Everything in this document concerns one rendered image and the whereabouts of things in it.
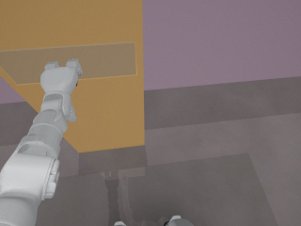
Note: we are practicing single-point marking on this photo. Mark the robot left hand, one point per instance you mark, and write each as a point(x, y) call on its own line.
point(61, 79)

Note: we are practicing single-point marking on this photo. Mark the robot left upper arm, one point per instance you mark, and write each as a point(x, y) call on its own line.
point(29, 179)

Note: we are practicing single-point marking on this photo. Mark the robot left forearm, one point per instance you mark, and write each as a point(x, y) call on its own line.
point(47, 130)

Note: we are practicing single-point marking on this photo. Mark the drawer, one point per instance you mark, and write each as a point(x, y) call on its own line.
point(97, 60)

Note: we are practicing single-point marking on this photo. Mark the right robot shin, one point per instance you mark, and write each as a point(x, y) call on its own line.
point(175, 217)

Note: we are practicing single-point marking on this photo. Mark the cabinet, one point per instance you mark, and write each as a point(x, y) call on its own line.
point(109, 110)

